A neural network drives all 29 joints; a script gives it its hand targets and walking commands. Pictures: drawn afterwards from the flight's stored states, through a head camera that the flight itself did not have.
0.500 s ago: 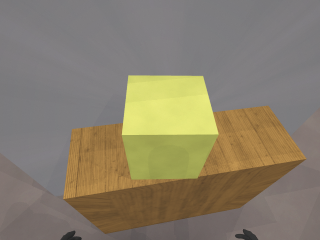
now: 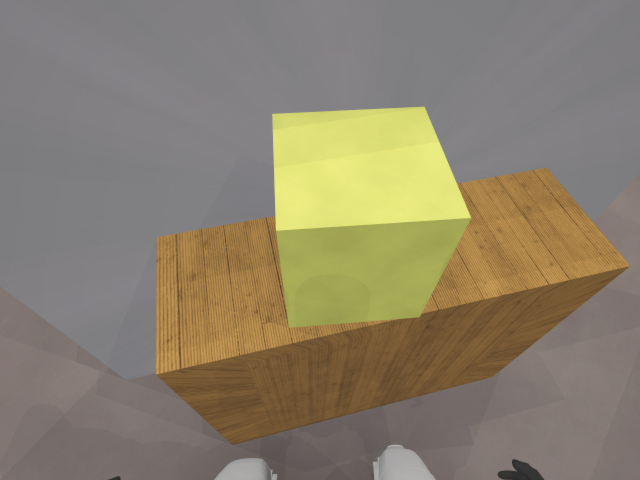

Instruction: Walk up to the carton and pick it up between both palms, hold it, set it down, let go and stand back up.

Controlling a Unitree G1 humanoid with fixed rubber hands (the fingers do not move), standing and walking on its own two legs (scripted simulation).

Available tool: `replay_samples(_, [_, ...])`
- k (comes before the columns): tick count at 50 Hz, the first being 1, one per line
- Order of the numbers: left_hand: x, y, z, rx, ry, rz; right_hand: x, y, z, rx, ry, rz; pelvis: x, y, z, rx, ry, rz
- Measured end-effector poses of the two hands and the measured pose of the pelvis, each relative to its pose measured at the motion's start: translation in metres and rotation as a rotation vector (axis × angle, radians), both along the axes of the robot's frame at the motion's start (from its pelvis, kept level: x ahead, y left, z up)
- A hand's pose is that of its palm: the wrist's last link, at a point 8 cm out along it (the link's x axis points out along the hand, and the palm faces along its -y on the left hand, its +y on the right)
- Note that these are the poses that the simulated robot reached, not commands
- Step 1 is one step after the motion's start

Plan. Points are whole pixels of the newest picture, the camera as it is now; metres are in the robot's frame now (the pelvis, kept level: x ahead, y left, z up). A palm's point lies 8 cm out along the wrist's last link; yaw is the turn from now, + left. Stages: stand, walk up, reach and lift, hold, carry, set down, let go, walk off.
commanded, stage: walk up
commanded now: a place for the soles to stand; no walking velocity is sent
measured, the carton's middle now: (352, 224) +0.44 -0.04 +0.03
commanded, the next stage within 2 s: none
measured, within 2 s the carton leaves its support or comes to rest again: neither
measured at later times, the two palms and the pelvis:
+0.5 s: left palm out of the picture +0.11 +0.26 -0.09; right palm out of the picture +0.03 -0.23 -0.09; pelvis +0.01 +0.03 +0.02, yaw -9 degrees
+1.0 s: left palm (142, 438) +0.17 +0.24 -0.09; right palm out of the picture -0.03 -0.27 -0.10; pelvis +0.01 +0.00 +0.02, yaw -11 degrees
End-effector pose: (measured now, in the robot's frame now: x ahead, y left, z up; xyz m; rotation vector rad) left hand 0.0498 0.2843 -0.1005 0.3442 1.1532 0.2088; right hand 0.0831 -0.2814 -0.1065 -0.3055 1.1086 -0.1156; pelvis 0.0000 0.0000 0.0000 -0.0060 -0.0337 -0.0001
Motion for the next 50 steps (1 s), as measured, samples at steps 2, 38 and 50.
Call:
replay_samples(2, [0.005, 0.01, -0.001, -0.002, -0.002, -0.006, -0.011, 0.012, 0.001, 0.004, -0.003, -0.03, -0.002, 0.007, 0.001, -0.001, -0.008, -0.016])
replay_samples(38, [0.078, -0.017, 0.011, -0.097, -0.057, -0.23, -0.066, 0.037, 0.008, 0.034, -0.006, -0.229, 0.009, 0.027, 0.016, 0.025, 0.011, -0.203])
replay_samples(50, [0.116, -0.049, 0.015, -0.103, -0.072, -0.299, -0.113, 0.01, 0.011, -0.06, 0.101, -0.254, 0.009, -0.004, 0.017, 0.033, -0.022, -0.189])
